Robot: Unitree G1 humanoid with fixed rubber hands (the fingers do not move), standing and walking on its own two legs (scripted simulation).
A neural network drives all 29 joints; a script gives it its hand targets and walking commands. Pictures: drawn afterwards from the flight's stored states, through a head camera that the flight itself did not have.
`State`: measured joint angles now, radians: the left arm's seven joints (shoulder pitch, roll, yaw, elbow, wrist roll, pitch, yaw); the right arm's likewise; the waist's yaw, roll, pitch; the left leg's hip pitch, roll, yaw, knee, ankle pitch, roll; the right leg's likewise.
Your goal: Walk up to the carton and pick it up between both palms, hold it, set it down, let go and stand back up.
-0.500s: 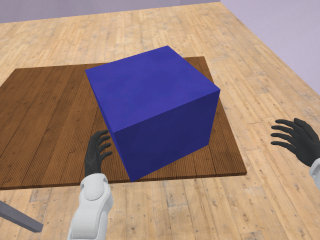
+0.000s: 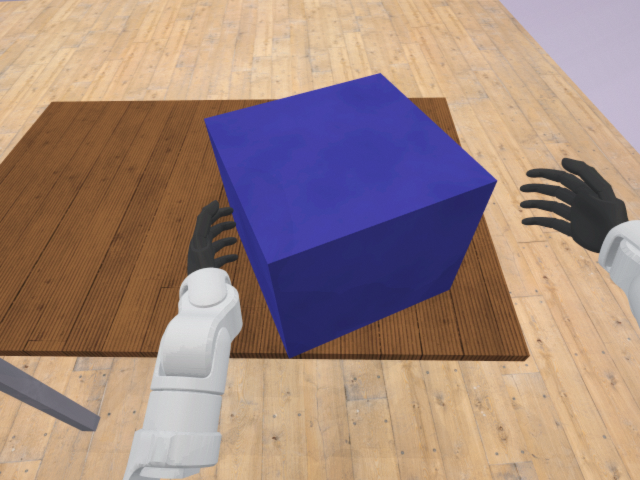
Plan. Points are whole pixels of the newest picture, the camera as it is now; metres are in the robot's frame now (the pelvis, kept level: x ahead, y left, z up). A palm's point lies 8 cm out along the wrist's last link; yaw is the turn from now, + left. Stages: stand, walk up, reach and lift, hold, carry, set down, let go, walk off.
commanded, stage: reach and lift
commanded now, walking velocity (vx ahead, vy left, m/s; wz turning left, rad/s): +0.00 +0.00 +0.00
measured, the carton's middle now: (336, 210) +0.51 +0.05 +0.02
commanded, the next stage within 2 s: none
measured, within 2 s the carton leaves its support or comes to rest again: neither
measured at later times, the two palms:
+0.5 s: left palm (190, 235) +0.36 +0.20 +0.13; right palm (599, 165) +0.45 -0.25 +0.17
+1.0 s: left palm (198, 227) +0.40 +0.22 +0.10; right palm (564, 172) +0.48 -0.24 +0.14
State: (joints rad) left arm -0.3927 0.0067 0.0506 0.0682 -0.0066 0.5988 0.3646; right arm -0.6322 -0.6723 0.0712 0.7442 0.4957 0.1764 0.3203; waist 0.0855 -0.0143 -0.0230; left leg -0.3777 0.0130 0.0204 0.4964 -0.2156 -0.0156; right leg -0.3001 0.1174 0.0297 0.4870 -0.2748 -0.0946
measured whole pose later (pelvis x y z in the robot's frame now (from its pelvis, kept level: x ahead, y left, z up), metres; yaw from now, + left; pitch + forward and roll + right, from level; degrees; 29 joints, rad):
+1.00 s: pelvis -0.02 +0.01 -0.01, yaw -1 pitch +19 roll -1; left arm -0.79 0.05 0.16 0.46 -0.03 0.44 0.33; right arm -1.01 -0.75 0.10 0.94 0.49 0.21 0.27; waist 0.17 0.03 -0.11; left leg -0.67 0.02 0.02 0.48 -0.14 -0.01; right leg -0.59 0.13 0.04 0.46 -0.19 -0.08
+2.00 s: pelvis -0.01 +0.00 -0.01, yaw -1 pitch +26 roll -1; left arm -0.68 0.04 0.16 0.62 -0.03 0.04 0.27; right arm -0.99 -0.63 0.16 1.14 0.43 -0.13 0.28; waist 0.20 0.00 -0.17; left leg -0.81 0.03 0.02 0.47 -0.13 -0.01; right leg -0.73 0.13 0.04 0.46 -0.18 -0.08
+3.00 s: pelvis -0.01 +0.00 -0.01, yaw -1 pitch +27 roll +0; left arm -0.69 -0.04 0.16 0.65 -0.03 0.01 0.31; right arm -1.02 -0.53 0.08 1.20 0.27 -0.14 0.21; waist 0.20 0.02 -0.19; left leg -0.81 0.04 0.02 0.47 -0.13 -0.01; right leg -0.74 0.14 0.04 0.46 -0.18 -0.09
